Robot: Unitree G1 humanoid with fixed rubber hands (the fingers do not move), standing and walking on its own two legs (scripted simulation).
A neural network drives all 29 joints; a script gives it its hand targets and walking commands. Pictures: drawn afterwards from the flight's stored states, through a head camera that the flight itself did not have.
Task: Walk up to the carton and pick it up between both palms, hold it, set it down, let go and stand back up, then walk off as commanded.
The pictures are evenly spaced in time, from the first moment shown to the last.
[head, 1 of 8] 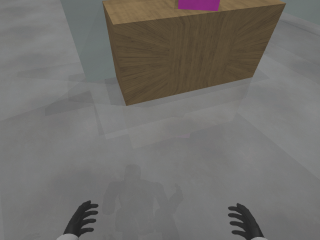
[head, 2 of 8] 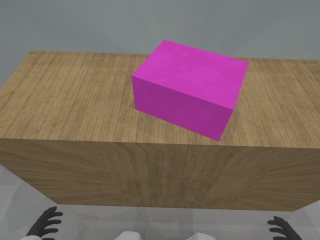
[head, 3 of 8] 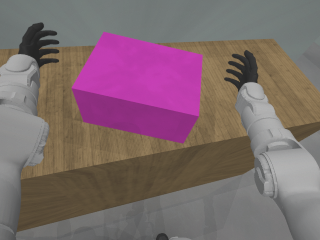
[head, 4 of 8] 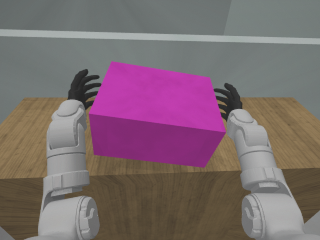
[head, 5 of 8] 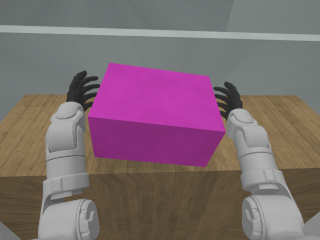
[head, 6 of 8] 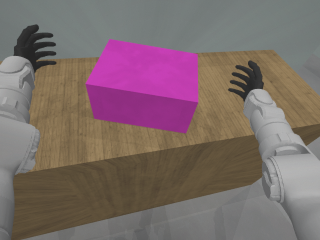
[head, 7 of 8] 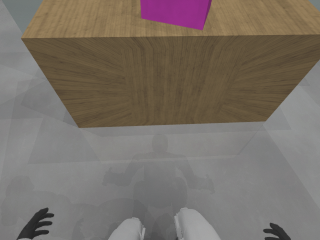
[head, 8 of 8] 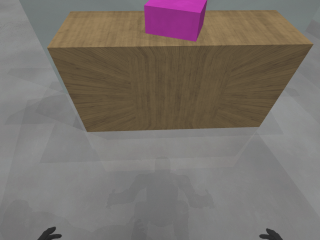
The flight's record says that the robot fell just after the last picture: no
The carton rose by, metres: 0.16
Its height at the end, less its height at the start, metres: +0.00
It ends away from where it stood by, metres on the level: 0.02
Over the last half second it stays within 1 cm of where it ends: yes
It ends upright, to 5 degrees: yes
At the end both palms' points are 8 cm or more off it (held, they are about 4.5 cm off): yes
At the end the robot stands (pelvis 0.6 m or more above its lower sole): yes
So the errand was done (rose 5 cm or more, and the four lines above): yes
